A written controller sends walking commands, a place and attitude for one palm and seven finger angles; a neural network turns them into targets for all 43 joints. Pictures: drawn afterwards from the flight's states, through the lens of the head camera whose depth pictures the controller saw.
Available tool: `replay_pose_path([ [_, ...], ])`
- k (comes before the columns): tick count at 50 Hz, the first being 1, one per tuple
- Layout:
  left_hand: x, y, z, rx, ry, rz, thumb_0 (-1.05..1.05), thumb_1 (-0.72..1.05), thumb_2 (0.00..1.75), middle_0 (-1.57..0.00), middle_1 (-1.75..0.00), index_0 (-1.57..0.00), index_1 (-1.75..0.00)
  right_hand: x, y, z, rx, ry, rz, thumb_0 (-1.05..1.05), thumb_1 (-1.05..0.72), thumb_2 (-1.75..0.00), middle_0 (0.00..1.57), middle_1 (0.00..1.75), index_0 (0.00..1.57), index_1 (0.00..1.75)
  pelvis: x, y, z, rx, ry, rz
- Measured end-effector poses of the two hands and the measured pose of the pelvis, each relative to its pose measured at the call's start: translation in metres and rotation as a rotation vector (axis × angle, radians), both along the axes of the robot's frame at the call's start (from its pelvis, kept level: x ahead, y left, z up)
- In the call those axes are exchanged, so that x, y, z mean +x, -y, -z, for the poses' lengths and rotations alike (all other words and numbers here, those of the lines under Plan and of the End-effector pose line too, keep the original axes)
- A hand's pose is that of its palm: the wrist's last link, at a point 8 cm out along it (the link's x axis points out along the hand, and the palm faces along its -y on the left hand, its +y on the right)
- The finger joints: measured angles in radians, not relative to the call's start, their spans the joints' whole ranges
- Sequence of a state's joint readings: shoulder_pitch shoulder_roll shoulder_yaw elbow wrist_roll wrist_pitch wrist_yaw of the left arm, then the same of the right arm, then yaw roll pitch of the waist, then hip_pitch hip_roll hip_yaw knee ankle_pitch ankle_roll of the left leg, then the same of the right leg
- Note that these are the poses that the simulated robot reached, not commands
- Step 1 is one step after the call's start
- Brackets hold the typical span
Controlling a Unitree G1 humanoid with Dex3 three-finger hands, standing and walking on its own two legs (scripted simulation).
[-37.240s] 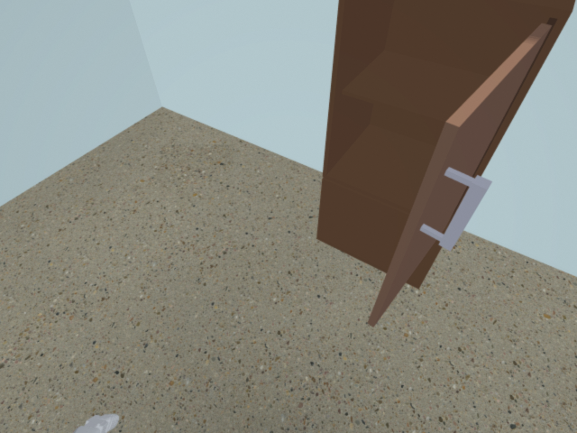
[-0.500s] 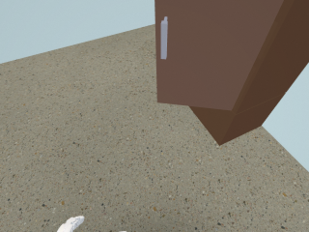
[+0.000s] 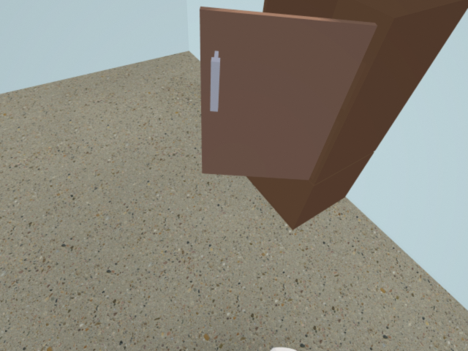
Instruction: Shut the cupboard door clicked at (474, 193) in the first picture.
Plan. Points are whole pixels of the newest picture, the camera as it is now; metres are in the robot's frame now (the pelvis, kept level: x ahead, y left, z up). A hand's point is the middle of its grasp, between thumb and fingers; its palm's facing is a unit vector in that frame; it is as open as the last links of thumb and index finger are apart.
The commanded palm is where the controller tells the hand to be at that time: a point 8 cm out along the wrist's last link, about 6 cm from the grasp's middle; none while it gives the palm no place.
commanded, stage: take the last steps up to it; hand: left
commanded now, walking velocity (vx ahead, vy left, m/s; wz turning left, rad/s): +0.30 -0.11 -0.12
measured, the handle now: (215, 81) +0.76 +0.09 +0.04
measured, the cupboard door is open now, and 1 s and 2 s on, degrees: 55 55 55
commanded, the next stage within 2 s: come to a stop and stand still in 0.78 s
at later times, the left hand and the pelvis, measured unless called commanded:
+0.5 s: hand out of the picture +0.14 +0.11 -0.18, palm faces +0.05 -0.98 -0.20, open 7.2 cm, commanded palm none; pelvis +0.13 -0.08 -0.01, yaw +1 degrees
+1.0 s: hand (204, 257) +0.35 +0.08 -0.18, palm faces +0.00 -0.97 -0.23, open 7.3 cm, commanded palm none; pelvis +0.30 -0.11 -0.02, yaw -1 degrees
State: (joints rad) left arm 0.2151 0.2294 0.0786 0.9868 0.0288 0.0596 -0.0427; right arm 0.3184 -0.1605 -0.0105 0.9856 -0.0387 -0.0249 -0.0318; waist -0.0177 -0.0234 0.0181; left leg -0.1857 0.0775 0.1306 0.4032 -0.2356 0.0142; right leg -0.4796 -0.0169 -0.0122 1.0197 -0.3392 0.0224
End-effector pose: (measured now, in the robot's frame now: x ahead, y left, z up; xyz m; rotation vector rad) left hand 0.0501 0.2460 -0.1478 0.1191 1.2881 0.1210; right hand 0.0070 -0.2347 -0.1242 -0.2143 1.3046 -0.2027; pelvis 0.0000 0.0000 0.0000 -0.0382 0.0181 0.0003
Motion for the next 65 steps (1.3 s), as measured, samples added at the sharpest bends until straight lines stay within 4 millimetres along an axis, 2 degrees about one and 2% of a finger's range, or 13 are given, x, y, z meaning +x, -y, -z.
replay_pose_path([
  [8,0.07,0.035,-0.009,0.012,0.044,0.104,0.01,0.91,0.9,-0.2,-0.3,-0.19,-0.3,-0.05,0.023,0.009,0.037,-0.164,0.134,0.01,-0.91,-0.9,0.2,0.3,0.2,0.3,0.029,0.026,0.002,0.017,0.002,0.039],
  [13,0.118,0.069,-0.004,0.04,0.137,0.116,0.01,0.9,0.89,-0.2,-0.3,-0.2,-0.3,-0.056,0.05,0.031,0.079,-0.271,0.168,0.01,-0.91,-0.9,0.2,0.3,0.2,0.3,0.058,0.057,0.019,0.037,0.007,0.034],
  [15,0.121,0.08,-0.007,0.04,0.148,0.089,0.0,0.9,0.89,-0.2,-0.3,-0.2,-0.3,-0.04,0.06,0.033,0.082,-0.287,0.151,0.01,-0.91,-0.9,0.2,0.3,0.2,0.3,0.067,0.063,0.017,0.027,0.015,0.02],
  [17,0.116,0.089,-0.008,0.035,0.127,0.059,0.0,0.9,0.89,-0.2,-0.3,-0.2,-0.3,-0.01,0.069,0.03,0.077,-0.256,0.127,0.01,-0.91,-0.9,0.2,0.3,0.2,0.3,0.078,0.068,0.012,0.029,0.018,0.01],
  [22,0.099,0.088,-0.006,0.055,0.036,-0.014,-0.01,0.94,0.89,-0.2,-0.3,-0.2,-0.3,0.088,0.082,0.023,0.069,-0.09,0.053,0.01,-0.91,-0.9,0.2,0.3,0.2,0.3,0.109,0.077,0.005,0.025,0.009,-0.01],
  [28,0.078,0.09,0.011,0.011,-0.126,-0.057,0.0,0.93,0.89,-0.2,-0.3,-0.2,-0.3,0.21,0.072,0.016,0.061,0.101,-0.04,0.01,-0.91,-0.9,0.2,0.3,0.2,0.3,0.154,0.073,0.011,0.007,0.015,-0.006],
  [32,0.084,0.09,0.027,-0.018,-0.216,-0.062,0.0,0.91,0.89,-0.2,-0.3,-0.2,-0.3,0.266,0.063,0.018,0.04,0.196,-0.071,0.01,-0.91,-0.9,0.2,0.3,0.2,0.3,0.185,0.066,0.023,0.02,0.025,0.021],
  [37,0.138,0.093,0.017,-0.018,-0.181,-0.036,0.01,0.91,0.89,-0.2,-0.3,-0.2,-0.3,0.275,0.06,0.016,0.047,0.147,-0.047,0.0,-0.91,-0.9,0.2,0.3,0.2,0.3,0.214,0.069,0.014,0.04,0.018,0.029],
  [44,0.238,0.103,0.002,0.031,-0.034,0.003,0.01,0.93,0.89,-0.2,-0.3,-0.2,-0.3,0.259,0.09,0.024,0.054,-0.028,0.024,0.0,-0.94,-0.9,0.2,0.3,0.2,0.3,0.258,0.089,0.008,0.042,0.022,0.023],
  [49,0.288,0.118,0.002,0.077,0.018,0.024,0.01,0.92,0.89,-0.2,-0.3,-0.2,-0.3,0.262,0.108,0.043,0.087,-0.128,0.064,0.0,-0.92,-0.9,0.2,0.3,0.2,0.3,0.294,0.11,0.018,0.052,0.028,0.021],
  [56,0.326,0.133,-0.002,0.072,0.032,0.008,0.0,0.92,0.89,-0.2,-0.3,-0.2,-0.3,0.297,0.111,0.034,0.078,-0.147,0.062,0.01,-0.92,-0.9,0.2,0.3,0.2,0.3,0.315,0.115,0.009,0.057,0.015,0.005],
  [60,0.329,0.122,-0.001,0.065,0.042,-0.015,0.0,0.92,0.89,-0.2,-0.3,-0.2,-0.3,0.327,0.109,0.027,0.051,-0.104,0.026,0.01,-0.91,-0.9,0.2,0.3,0.2,0.3,0.311,0.105,0.008,0.057,0.024,-0.003],
  [65,0.322,0.095,0.012,0.052,0.029,-0.015,0.0,0.91,0.89,-0.2,-0.3,-0.2,-0.3,0.365,0.095,0.017,0.011,0.021,-0.006,0.01,-0.91,-0.9,0.2,0.3,0.2,0.3,0.305,0.083,0.013,0.037,0.031,-0.004],
])
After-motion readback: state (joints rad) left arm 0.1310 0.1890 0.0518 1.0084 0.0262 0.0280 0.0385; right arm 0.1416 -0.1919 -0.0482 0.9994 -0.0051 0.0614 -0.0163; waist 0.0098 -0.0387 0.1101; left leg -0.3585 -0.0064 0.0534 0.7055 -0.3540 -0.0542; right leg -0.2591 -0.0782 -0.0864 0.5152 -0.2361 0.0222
